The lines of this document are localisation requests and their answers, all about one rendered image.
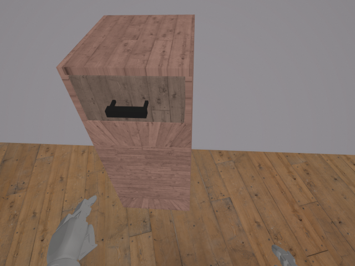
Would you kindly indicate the drawer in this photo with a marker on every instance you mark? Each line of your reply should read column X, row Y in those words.
column 165, row 94

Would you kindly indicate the left robot hand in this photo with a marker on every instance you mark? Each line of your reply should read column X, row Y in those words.
column 73, row 238

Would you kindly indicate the cabinet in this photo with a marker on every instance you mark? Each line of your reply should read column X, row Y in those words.
column 148, row 163

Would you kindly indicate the handle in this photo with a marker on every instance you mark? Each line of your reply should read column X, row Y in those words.
column 127, row 111

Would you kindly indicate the right robot hand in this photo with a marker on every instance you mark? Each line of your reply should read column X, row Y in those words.
column 285, row 257

